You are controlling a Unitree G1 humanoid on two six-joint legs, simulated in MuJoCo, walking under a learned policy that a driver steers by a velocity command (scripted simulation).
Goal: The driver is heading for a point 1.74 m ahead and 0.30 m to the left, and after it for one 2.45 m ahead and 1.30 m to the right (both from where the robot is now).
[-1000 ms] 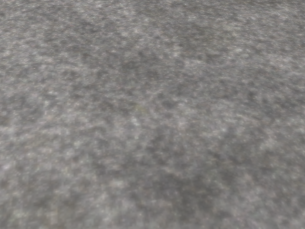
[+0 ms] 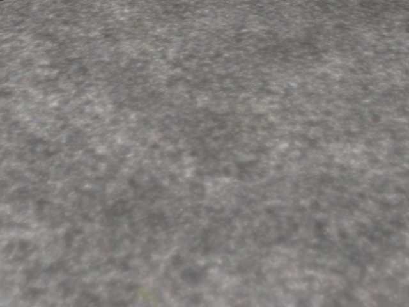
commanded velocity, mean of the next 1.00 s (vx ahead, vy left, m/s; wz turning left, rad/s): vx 0.50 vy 0.00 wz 0.23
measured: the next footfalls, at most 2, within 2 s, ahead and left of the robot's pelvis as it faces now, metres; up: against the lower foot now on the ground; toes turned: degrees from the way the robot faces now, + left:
left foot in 0.36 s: +0.34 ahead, +0.17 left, +0.00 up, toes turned +14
right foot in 0.90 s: +0.68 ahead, +0.06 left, +0.00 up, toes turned +16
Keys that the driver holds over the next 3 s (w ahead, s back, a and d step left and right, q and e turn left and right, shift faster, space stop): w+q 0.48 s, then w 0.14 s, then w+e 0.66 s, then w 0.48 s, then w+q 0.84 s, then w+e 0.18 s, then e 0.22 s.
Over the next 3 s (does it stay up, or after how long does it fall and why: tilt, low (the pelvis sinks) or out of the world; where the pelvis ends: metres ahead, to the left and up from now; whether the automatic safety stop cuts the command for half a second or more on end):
stays up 1.63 0.26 -0.02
